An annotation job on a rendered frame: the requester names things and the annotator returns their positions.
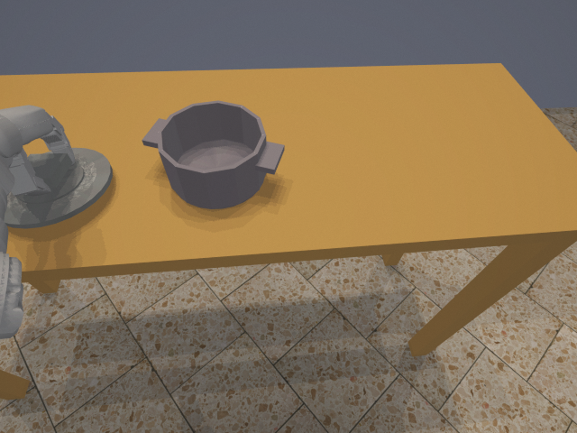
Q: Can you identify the left robot upper arm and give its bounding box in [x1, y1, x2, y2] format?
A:
[0, 252, 23, 339]

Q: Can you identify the left robot hand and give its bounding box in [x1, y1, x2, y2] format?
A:
[0, 105, 75, 197]

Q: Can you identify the knob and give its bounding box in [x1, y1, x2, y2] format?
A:
[27, 153, 73, 188]

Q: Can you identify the table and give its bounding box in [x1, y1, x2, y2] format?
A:
[0, 63, 577, 400]

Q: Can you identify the robot left forearm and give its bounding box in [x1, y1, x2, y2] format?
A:
[0, 115, 23, 253]

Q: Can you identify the lid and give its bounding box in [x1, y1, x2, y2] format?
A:
[4, 148, 113, 229]

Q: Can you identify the pot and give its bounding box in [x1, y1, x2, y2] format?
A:
[142, 100, 285, 209]

